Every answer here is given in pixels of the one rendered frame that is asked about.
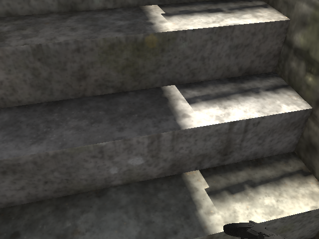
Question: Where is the robot right hand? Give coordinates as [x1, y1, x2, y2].
[223, 220, 285, 239]

